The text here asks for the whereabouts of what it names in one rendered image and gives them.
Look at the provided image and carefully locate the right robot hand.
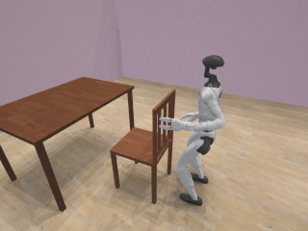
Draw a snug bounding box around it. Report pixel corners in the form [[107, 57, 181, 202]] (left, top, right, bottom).
[[179, 113, 196, 122]]

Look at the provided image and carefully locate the left robot hand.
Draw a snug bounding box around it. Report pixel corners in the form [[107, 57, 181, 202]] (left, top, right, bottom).
[[159, 117, 190, 132]]

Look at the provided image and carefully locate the table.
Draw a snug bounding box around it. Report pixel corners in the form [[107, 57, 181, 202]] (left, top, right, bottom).
[[0, 77, 135, 212]]

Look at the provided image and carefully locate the robot left shin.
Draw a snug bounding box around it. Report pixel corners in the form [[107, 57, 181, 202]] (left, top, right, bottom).
[[175, 167, 197, 200]]

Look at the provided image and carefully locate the right robot forearm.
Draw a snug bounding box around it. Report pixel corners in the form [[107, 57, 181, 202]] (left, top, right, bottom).
[[193, 112, 199, 119]]

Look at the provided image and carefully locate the robot right shin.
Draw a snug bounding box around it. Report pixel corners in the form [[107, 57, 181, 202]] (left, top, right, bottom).
[[190, 155, 204, 178]]

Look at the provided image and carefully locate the left robot upper arm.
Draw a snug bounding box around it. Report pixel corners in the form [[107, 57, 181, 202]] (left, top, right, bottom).
[[201, 88, 226, 129]]

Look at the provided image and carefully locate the left robot forearm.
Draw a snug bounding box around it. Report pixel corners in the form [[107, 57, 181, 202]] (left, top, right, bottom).
[[183, 119, 224, 132]]

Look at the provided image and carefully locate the robot shin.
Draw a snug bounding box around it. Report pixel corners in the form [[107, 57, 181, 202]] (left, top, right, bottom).
[[175, 167, 197, 200], [190, 155, 204, 178]]

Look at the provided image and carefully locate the chair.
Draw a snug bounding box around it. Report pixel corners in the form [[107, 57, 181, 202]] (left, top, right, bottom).
[[110, 90, 176, 204]]

